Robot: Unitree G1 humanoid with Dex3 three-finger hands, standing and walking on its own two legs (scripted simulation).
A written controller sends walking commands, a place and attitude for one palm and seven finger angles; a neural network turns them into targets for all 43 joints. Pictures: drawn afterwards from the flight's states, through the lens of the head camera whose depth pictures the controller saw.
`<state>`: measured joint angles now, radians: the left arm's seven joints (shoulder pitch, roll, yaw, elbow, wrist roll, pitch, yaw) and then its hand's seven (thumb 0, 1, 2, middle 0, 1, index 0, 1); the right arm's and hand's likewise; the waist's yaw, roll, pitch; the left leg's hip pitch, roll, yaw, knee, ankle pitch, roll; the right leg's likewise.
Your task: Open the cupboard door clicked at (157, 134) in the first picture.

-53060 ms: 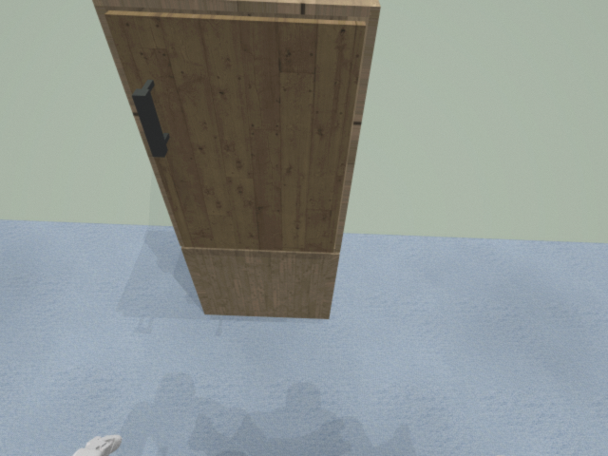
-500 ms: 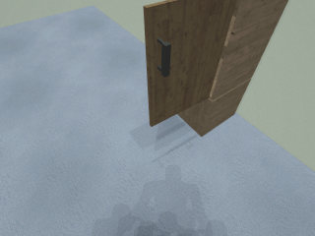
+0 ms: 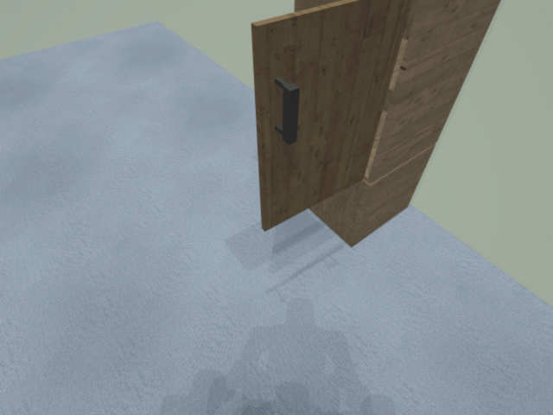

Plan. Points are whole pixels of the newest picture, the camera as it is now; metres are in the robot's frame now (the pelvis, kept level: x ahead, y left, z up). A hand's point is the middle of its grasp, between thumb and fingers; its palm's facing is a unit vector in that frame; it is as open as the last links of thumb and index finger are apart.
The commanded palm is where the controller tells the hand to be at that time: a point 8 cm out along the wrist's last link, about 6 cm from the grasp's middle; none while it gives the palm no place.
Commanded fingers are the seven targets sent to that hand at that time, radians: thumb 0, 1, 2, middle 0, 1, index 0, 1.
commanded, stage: let the arm hang, fingers relaxed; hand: left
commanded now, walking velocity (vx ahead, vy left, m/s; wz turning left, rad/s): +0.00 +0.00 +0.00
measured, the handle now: (284, 110) +0.68 +0.02 +0.08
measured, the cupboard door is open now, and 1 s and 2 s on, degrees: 87 87 87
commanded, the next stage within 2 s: look to check the result in 0.02 s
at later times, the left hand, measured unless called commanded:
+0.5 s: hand out of the picture +0.08 +0.23 -0.16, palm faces -0.01 -0.95 -0.32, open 7.4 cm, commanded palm none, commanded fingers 0.00 0.90 0.90 -0.20 -0.30 -0.20 -0.30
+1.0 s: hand out of the picture +0.12 +0.23 -0.15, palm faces -0.02 -0.94 -0.34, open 7.4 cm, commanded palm none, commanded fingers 0.00 0.90 0.90 -0.20 -0.30 -0.20 -0.30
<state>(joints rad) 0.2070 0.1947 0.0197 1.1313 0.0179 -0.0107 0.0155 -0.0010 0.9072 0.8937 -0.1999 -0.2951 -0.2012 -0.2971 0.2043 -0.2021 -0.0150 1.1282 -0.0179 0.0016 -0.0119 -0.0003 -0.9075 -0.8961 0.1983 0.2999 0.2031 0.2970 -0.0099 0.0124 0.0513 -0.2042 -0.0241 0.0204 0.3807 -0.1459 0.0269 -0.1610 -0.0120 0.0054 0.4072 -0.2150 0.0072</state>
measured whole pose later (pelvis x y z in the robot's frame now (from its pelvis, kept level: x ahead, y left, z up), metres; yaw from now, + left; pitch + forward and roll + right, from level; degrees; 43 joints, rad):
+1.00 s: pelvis +0.04 -0.01 +0.01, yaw +0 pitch -1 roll +0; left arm 0.11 0.31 0.02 1.12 0.01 -0.03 0.01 0.00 0.91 0.89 -0.20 -0.30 -0.20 -0.30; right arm 0.08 -0.33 -0.01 1.13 -0.01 -0.01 0.00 0.00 -0.91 -0.90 0.20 0.30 0.21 0.30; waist -0.01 0.01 0.06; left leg -0.12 -0.01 0.01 0.30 -0.17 0.00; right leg -0.07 0.00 0.00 0.31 -0.23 -0.01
